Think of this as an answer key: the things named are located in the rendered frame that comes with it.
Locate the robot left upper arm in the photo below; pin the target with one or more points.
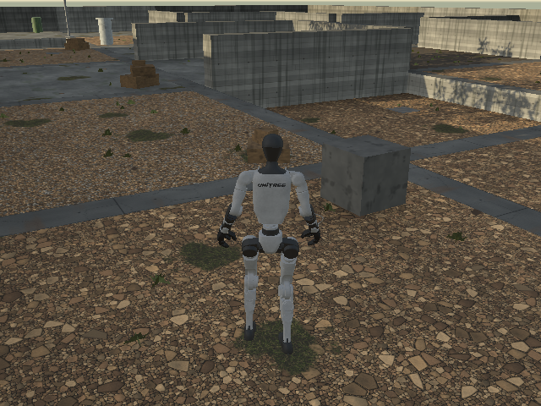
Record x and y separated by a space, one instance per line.
244 178

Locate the robot right hand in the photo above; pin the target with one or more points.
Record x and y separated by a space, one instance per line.
308 233

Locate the robot left forearm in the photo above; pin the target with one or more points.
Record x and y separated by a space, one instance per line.
228 221

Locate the robot left hand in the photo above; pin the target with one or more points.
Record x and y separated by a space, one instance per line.
221 236

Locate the humanoid robot torso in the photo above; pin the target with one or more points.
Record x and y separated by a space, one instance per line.
271 195

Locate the robot left foot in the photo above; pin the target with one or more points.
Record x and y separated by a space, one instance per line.
249 334

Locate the robot right forearm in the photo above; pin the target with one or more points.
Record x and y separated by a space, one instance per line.
312 222

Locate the robot right upper arm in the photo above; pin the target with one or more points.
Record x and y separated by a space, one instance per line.
298 180

